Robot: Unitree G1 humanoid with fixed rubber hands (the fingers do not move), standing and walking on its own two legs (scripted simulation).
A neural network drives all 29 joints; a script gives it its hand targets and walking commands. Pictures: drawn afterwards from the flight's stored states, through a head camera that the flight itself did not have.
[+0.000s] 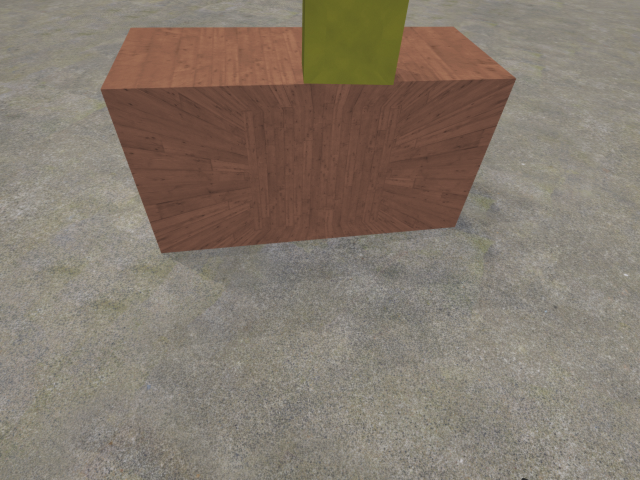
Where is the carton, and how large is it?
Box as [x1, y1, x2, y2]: [302, 0, 408, 84]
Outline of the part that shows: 303,0 302,69 304,82 363,84 393,83 408,0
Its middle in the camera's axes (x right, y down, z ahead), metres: +0.09 -0.65 +1.18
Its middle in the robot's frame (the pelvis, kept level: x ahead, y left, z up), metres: +1.32 -0.04 +0.08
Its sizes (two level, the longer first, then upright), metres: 0.285 0.163 0.251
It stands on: a pedestal, 0.70 m high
